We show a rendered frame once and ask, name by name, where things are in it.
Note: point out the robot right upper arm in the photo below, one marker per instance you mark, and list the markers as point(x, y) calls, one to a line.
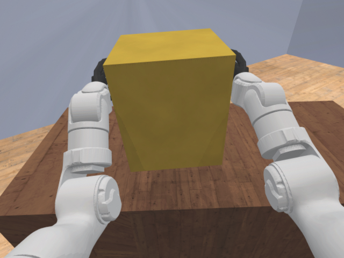
point(305, 189)

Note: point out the right robot hand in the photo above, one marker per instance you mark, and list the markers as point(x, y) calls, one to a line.
point(240, 64)

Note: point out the carton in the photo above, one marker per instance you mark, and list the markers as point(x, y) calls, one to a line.
point(171, 94)

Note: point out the pedestal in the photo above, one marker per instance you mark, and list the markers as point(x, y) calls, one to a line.
point(198, 212)

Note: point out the left robot hand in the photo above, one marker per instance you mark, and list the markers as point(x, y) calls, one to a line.
point(99, 74)

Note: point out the robot left upper arm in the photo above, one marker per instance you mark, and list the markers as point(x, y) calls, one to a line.
point(84, 207)

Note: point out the left robot forearm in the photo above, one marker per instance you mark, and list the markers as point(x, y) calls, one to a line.
point(88, 133)

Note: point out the right robot forearm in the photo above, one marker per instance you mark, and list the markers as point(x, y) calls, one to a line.
point(280, 137)

